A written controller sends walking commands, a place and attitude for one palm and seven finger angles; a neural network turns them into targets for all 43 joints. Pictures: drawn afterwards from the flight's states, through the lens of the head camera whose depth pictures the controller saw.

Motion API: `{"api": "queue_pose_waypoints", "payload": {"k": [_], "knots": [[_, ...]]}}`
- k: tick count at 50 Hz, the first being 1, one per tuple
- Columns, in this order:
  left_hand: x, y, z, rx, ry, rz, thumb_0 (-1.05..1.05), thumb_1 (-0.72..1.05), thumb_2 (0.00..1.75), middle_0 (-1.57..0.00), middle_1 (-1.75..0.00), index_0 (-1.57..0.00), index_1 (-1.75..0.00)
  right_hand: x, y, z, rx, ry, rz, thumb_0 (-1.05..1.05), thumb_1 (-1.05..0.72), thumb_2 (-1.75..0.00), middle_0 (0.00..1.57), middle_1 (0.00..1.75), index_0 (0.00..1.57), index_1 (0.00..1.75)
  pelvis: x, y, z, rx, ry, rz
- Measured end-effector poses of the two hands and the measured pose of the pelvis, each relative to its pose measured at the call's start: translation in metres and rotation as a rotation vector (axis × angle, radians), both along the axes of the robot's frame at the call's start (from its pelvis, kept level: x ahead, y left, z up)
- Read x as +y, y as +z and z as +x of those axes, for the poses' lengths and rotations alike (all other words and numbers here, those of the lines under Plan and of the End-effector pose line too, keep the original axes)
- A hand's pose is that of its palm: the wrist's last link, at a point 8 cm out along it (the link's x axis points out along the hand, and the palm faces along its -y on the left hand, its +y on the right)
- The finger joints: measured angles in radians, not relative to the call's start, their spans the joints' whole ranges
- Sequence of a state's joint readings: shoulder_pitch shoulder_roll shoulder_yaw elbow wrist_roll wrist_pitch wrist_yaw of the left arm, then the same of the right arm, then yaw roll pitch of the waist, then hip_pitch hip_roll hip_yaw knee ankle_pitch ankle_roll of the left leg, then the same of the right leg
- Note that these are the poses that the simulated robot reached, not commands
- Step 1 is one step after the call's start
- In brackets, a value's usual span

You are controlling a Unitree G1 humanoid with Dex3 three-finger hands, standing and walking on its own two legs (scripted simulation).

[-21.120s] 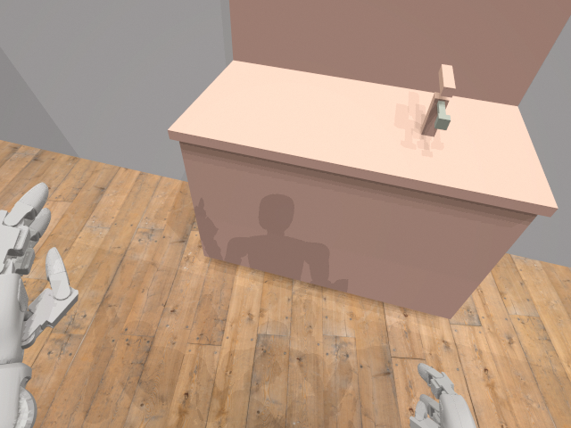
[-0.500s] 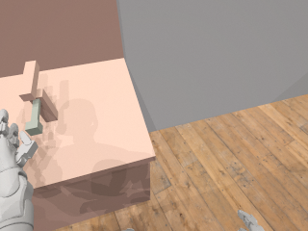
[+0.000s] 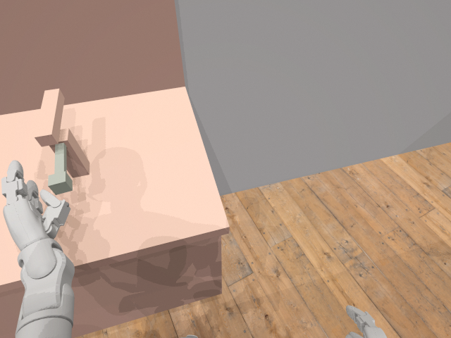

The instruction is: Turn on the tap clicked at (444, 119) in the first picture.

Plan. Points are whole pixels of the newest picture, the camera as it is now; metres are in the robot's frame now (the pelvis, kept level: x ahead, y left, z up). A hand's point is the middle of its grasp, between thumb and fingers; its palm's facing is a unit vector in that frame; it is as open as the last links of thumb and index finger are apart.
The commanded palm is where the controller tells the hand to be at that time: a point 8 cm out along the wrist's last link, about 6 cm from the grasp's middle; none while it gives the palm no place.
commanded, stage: push the lever round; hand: left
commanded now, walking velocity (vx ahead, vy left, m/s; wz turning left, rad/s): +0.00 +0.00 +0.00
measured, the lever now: (60, 183) +0.35 +0.32 +0.08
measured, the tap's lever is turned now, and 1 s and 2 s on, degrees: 5 41 60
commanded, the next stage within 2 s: none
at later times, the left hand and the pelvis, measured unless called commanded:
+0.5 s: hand (87, 198) +0.33 +0.27 +0.06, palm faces +0.71 -0.70 -0.06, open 7.5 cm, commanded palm +0.29 +0.28 +0.07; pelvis +0.00 +0.01 +0.00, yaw +0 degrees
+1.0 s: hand (113, 183) +0.37 +0.23 +0.06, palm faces +0.78 -0.62 -0.08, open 7.6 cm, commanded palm +0.32 +0.25 +0.07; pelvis -0.01 +0.00 +0.00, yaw +0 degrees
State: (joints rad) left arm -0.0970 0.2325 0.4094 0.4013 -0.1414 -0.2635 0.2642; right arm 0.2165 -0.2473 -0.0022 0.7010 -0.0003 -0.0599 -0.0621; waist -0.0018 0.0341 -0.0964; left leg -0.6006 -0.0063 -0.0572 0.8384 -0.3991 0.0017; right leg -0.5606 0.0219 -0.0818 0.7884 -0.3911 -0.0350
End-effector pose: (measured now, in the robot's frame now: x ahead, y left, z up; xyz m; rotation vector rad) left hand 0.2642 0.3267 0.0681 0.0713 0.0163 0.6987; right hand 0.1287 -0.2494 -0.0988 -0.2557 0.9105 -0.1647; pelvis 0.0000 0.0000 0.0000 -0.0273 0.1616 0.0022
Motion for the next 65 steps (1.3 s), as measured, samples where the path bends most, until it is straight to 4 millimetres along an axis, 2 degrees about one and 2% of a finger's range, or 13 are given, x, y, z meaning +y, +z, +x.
{"api": "queue_pose_waypoints", "payload": {"k": [17,30,50,65], "knots": [[-0.027,0.0,0.009,-0.011,0.053,-0.004,0.02,0.96,0.93,-0.15,-0.15,-0.15,-0.15,0.017,0.0,0.007,-0.001,0.027,0.02,0.01,-0.9,-0.9,0.21,0.3,0.2,0.3,0.008,0.0,-0.001,-0.009,0.003,-0.002],[-0.043,-0.002,0.017,0.007,0.117,-0.002,-0.01,0.94,0.94,-0.15,-0.15,-0.15,-0.15,0.021,0.0,0.011,0.013,0.042,0.016,0.01,-0.9,-0.9,0.21,0.3,0.2,0.3,0.008,0.0,-0.005,-0.012,0.011,-0.005],[-0.076,-0.001,0.047,0.038,0.203,-0.024,-0.02,0.93,0.94,-0.16,-0.15,-0.15,-0.15,0.013,-0.007,-0.001,0.072,0.018,0.031,0.01,-0.9,-0.9,0.21,0.3,0.2,0.3,-0.001,0.0,-0.005,0.002,0.008,0.001],[-0.085,0.001,0.052,0.033,0.262,-0.024,0.02,0.92,0.92,-0.15,-0.15,-0.15,-0.15,0.002,-0.011,-0.008,0.112,0.012,0.042,0.01,-0.91,-0.9,0.2,0.3,0.2,0.3,-0.005,0.0,0.001,0.004,0.011,0.001]]}}
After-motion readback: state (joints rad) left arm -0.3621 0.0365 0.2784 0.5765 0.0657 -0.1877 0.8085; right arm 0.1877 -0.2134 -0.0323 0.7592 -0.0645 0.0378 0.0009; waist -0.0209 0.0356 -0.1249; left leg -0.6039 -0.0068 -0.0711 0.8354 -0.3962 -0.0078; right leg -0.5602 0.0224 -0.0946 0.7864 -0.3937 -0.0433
